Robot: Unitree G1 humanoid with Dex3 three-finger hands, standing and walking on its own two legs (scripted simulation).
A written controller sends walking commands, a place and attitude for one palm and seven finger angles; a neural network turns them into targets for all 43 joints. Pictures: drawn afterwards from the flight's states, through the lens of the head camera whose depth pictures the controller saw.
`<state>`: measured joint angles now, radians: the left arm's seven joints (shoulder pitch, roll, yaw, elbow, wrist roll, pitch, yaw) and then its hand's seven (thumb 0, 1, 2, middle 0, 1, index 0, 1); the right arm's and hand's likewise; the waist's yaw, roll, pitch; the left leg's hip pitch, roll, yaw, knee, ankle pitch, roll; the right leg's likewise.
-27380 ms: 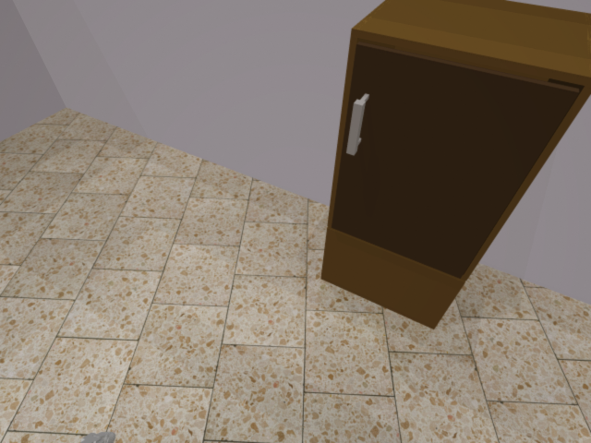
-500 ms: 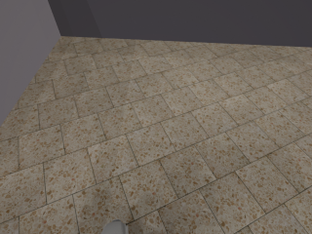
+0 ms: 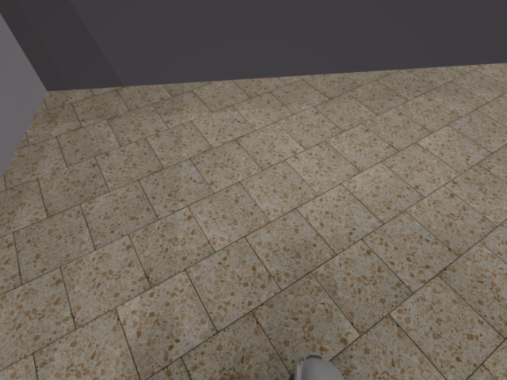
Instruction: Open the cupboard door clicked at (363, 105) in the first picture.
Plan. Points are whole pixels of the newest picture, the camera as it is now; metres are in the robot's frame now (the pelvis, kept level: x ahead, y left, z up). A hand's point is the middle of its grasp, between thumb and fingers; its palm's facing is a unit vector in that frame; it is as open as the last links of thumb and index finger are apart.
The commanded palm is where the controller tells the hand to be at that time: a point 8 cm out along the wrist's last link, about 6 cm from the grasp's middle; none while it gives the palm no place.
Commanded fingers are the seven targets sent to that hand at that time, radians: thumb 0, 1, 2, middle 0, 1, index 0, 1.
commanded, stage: turn to face it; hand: left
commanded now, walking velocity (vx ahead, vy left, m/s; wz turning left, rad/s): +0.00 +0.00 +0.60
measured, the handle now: out of the picture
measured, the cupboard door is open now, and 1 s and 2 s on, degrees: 41 41 41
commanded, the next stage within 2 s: none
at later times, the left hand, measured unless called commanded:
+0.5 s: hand (157, 367) +0.17 +0.20 -0.20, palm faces +0.29 -0.94 -0.17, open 7.3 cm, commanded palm none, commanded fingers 0.00 0.90 0.90 -0.20 -0.30 -0.20 -0.30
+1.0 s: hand out of the picture +0.13 +0.13 -0.15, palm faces +0.54 -0.79 -0.28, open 7.4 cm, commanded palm none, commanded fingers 0.00 0.90 0.90 -0.20 -0.30 -0.20 -0.30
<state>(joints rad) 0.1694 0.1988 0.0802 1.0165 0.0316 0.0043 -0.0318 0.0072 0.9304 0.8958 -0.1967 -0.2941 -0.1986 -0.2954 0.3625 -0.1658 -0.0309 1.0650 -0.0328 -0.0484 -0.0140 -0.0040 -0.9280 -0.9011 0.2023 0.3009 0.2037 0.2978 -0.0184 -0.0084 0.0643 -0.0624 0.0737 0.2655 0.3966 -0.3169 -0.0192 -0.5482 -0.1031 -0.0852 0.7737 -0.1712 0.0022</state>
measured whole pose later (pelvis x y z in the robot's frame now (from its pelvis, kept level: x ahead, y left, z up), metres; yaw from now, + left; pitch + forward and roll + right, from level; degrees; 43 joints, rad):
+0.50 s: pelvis +0.13 -0.01 -0.02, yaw +16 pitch +2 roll -1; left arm 0.14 0.21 0.07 0.96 0.02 0.04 0.01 -0.01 0.92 0.89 -0.20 -0.29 -0.21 -0.30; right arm 0.19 -0.18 -0.05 0.94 -0.03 0.01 0.00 0.00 -0.91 -0.90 0.20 0.30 0.20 0.30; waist -0.04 -0.06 0.04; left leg -0.41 0.05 0.10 0.72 -0.32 0.04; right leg -0.40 -0.12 -0.17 0.97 -0.55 0.06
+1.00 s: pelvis +0.19 -0.07 +0.00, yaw +35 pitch +1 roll +3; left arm 0.22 0.18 0.04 0.91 0.02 0.00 0.02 0.00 0.91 0.90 -0.20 -0.29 -0.20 -0.30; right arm 0.12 -0.27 -0.08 0.94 -0.02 0.09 0.03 0.00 -0.91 -0.90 0.20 0.30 0.20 0.30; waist -0.02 0.01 0.10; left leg -0.51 0.02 0.02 1.13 -0.41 -0.07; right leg -0.23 -0.10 -0.18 0.53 -0.32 -0.03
